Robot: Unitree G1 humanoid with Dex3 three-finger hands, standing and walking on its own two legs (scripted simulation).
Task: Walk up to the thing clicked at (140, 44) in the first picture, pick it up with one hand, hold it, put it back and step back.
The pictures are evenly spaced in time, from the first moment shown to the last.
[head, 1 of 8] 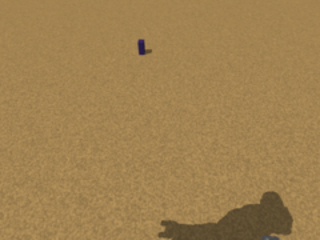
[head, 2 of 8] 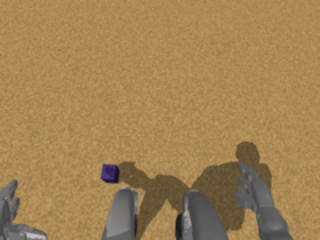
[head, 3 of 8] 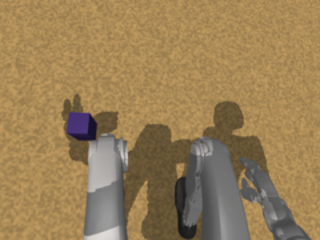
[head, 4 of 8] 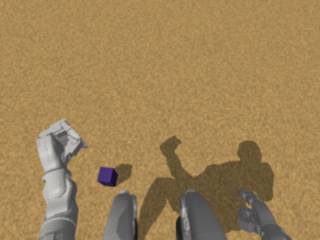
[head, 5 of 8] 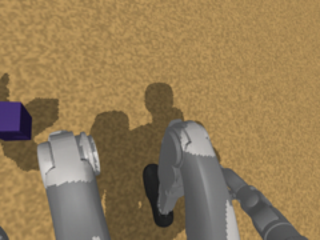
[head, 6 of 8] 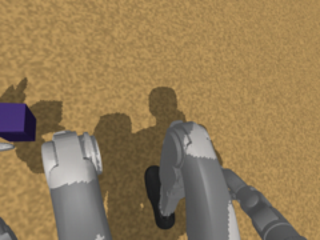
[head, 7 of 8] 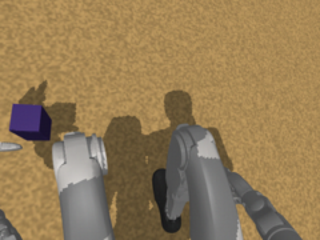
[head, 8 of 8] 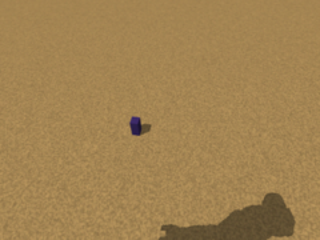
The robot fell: no
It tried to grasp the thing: yes
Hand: left
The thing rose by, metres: 0.01
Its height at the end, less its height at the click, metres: +0.00
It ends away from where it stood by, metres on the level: 0.02
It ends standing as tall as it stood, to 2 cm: yes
